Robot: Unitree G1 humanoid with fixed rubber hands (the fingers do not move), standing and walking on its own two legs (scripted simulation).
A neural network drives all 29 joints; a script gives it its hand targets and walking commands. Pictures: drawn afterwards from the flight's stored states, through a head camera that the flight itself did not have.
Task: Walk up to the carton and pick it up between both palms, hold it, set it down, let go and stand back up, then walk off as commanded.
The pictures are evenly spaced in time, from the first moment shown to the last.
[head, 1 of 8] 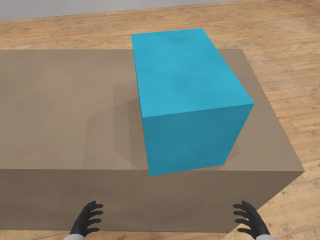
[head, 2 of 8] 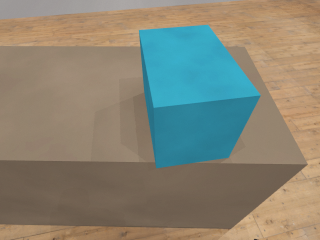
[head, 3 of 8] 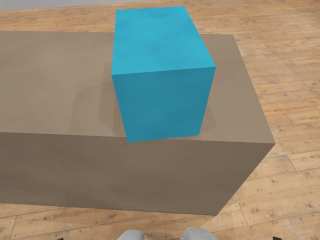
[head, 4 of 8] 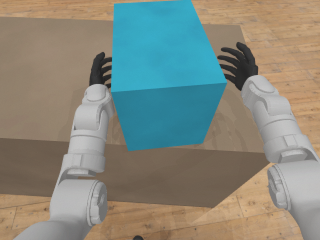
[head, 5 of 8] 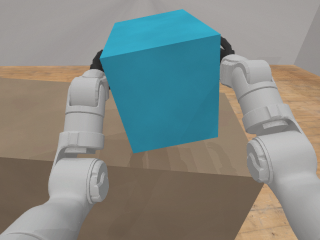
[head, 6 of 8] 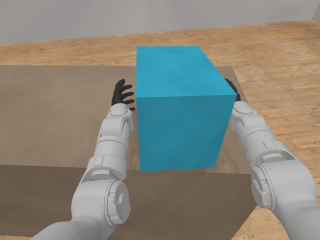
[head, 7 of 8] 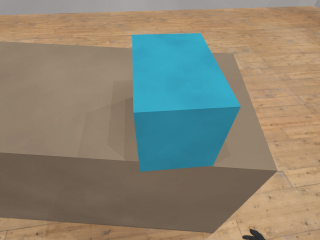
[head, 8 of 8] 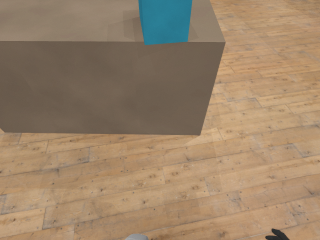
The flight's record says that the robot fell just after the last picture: no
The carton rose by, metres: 0.19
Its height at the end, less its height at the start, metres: +0.00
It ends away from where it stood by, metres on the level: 0.04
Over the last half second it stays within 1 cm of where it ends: yes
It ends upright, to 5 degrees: yes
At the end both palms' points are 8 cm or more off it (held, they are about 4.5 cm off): yes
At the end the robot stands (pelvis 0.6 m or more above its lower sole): yes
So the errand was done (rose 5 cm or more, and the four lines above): yes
